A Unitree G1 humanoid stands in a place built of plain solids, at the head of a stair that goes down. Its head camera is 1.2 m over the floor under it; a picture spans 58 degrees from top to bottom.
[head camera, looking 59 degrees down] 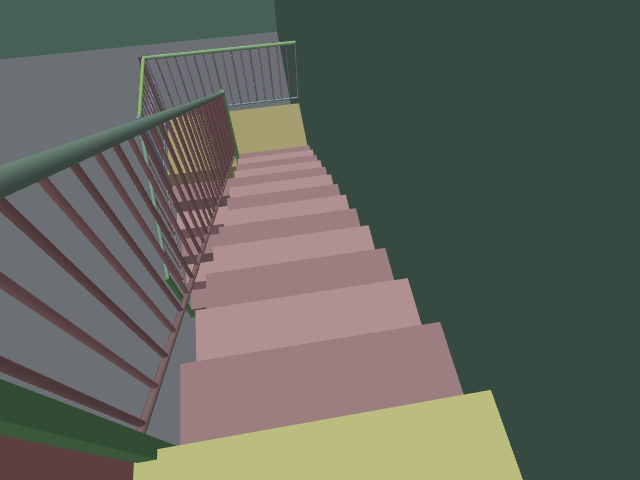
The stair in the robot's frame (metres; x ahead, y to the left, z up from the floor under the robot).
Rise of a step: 0.22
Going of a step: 0.28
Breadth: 0.88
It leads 9 degrees to the left of straight ahead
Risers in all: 14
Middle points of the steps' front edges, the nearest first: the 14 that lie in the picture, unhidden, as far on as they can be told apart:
0.18 -0.02 0.00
0.45 0.02 -0.22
0.73 0.07 -0.43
1.00 0.11 -0.65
1.27 0.16 -0.87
1.54 0.20 -1.08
1.82 0.25 -1.30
2.09 0.29 -1.52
2.36 0.34 -1.74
2.63 0.38 -1.95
2.90 0.43 -2.17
3.18 0.48 -2.39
3.45 0.52 -2.60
3.72 0.57 -2.82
